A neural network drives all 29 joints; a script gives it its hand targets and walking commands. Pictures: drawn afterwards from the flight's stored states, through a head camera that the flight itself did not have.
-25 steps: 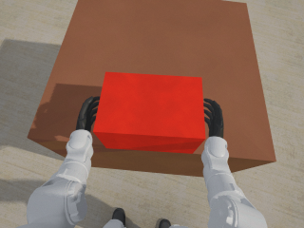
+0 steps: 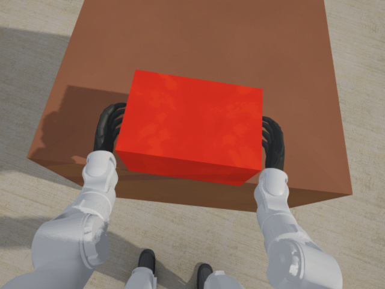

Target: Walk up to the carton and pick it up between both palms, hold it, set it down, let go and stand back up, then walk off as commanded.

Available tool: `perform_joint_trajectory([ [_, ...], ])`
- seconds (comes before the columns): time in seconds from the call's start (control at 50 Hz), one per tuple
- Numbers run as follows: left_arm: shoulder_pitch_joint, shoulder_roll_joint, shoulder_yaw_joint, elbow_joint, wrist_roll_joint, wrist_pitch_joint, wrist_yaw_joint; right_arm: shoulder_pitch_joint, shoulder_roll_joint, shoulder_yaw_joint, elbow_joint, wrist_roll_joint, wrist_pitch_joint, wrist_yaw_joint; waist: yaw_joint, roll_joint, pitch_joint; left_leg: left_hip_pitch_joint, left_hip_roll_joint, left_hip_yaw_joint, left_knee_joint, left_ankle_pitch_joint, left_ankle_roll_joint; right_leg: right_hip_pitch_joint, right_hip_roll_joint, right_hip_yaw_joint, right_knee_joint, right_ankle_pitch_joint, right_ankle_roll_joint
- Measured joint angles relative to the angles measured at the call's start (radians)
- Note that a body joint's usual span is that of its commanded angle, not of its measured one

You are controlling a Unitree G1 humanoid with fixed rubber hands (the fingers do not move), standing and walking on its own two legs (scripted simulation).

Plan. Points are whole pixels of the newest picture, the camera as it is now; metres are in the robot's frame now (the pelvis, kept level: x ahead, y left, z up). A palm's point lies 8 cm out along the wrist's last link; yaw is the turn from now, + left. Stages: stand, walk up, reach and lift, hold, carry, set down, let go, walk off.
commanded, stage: set down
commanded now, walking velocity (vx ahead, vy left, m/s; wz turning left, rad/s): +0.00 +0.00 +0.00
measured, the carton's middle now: (191, 132) +0.44 -0.01 -0.07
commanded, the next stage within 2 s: none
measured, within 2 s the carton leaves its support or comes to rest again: rests again in 0.02 s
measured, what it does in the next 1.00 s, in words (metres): stands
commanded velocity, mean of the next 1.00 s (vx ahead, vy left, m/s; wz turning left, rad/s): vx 0.00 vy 0.00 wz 0.00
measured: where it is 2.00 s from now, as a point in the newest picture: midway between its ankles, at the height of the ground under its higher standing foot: outside the picture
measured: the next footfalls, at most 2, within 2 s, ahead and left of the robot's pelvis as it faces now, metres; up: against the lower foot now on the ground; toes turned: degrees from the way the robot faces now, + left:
none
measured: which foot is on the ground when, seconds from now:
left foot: down 0.00-1.00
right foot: down 0.00-1.00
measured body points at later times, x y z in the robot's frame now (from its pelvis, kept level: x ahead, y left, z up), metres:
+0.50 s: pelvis -0.03 +0.01 -0.02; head +0.09 +0.04 +0.42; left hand +0.42 +0.23 -0.01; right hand +0.39 -0.18 +0.00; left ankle +0.02 +0.15 -0.72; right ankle -0.05 -0.11 -0.72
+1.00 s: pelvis -0.04 +0.02 -0.02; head +0.07 +0.03 +0.42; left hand +0.39 +0.23 -0.02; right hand +0.33 -0.19 -0.04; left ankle +0.02 +0.15 -0.72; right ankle -0.05 -0.11 -0.72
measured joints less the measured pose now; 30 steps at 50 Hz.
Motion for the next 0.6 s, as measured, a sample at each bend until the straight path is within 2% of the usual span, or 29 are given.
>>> perform_joint_trajectory([
  [0.06,0.000,0.004,-0.050,0.002,-0.051,0.032,0.016,-0.016,-0.036,0.058,0.027,0.028,0.018,0.000,0.000,0.024,-0.028,-0.038,0.004,0.000,0.032,-0.008,0.000,-0.029,0.005,0.001,0.012,0.003,0.000],
  [0.14,-0.009,0.022,-0.113,0.036,-0.114,0.060,0.019,-0.030,-0.082,0.189,0.037,0.124,0.084,-0.002,-0.002,0.057,-0.056,-0.067,0.003,0.000,0.061,-0.016,0.000,-0.052,0.005,0.002,0.029,0.005,0.000],
  [0.34,-0.066,0.121,-0.237,0.125,-0.302,0.063,0.000,-0.089,-0.153,0.399,0.086,0.321,0.160,-0.002,-0.012,0.050,-0.079,-0.091,0.001,0.000,0.128,-0.032,0.000,-0.076,0.004,0.003,0.095,-0.013,0.000],
  [0.38,-0.077,0.147,-0.279,0.131,-0.346,0.072,-0.004,-0.109,-0.163,0.417,0.090,0.353,0.178,-0.002,-0.018,0.045,-0.080,-0.095,0.000,0.000,0.148,-0.039,0.000,-0.078,0.004,0.003,0.112,-0.019,0.000],
  [0.46,-0.100,0.180,-0.363,0.120,-0.403,0.100,-0.008,-0.152,-0.172,0.421,0.093,0.369,0.224,-0.002,-0.027,0.030,-0.081,-0.106,0.000,0.000,0.178,-0.048,0.000,-0.088,0.004,0.004,0.141,-0.028,0.000],
  [0.52,-0.101,0.180,-0.366,0.089,-0.406,0.130,-0.020,-0.156,-0.183,0.464,0.094,0.423,0.230,-0.001,-0.027,0.018,-0.082,-0.108,-0.001,0.000,0.189,-0.050,0.000,-0.089,0.004,0.004,0.149,-0.029,0.001],
  [0.6,-0.095,0.180,-0.366,0.032,-0.406,0.174,-0.021,-0.155,-0.184,0.470,0.094,0.440,0.235,-0.002,-0.027,0.009,-0.082,-0.109,-0.001,0.000,0.196,-0.049,0.000,-0.089,0.004,0.004,0.154,-0.027,0.003],
])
